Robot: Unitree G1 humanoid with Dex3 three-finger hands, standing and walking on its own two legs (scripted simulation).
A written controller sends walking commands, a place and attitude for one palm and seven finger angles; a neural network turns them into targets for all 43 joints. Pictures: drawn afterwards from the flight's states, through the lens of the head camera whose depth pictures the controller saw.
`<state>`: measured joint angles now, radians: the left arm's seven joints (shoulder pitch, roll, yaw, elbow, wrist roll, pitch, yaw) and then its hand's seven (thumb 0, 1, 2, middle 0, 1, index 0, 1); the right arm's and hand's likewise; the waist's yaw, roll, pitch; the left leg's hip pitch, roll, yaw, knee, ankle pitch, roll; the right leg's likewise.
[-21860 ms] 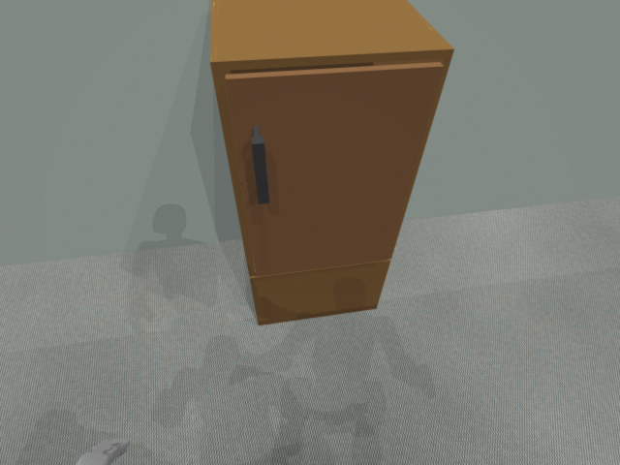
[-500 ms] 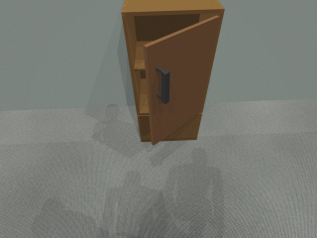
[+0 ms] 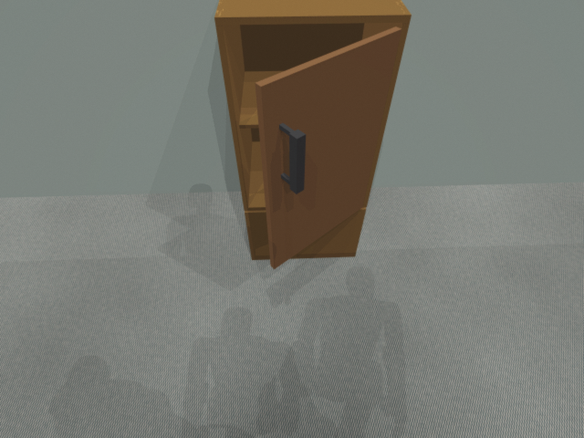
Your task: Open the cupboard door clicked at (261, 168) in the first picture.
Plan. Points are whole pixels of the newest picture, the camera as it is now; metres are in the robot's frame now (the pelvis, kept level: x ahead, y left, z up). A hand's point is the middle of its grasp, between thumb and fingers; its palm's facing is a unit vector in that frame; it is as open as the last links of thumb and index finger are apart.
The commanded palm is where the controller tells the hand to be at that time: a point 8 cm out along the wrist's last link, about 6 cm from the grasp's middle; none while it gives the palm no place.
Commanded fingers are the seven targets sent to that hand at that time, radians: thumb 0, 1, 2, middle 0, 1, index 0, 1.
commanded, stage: look to check the result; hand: left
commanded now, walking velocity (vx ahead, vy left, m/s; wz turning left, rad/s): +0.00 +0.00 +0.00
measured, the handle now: (290, 158) +0.65 +0.04 -0.01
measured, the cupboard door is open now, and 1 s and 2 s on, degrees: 38 38 38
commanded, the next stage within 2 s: walk to a spot facing it in 0.46 s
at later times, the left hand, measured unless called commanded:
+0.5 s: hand out of the picture -0.01 +0.15 -0.17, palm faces +0.06 -0.98 -0.19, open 7.4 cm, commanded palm none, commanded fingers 0.00 0.90 0.90 -0.20 -0.30 -0.20 -0.30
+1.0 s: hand out of the picture +0.04 +0.19 -0.19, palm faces -0.07 -0.98 -0.20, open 7.4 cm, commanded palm none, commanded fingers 0.00 0.90 0.90 -0.20 -0.30 -0.20 -0.30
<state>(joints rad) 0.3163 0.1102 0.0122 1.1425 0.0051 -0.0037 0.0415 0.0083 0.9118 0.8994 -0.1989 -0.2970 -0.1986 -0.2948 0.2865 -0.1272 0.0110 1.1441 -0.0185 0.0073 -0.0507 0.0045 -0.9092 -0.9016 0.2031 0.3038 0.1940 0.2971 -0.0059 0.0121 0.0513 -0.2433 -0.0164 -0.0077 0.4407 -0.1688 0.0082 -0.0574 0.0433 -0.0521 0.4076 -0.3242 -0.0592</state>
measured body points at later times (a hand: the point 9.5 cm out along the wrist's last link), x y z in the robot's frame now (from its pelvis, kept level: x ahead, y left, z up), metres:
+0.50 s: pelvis +0.01 -0.01 +0.00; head +0.03 -0.02 +0.45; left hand -0.01 +0.20 -0.16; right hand +0.01 -0.23 -0.17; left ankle +0.04 +0.12 -0.74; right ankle -0.06 -0.08 -0.74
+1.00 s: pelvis +0.01 +0.01 -0.01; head +0.05 +0.01 +0.44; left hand +0.05 +0.24 -0.17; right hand +0.01 -0.24 -0.16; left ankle +0.04 +0.11 -0.74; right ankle -0.08 -0.08 -0.69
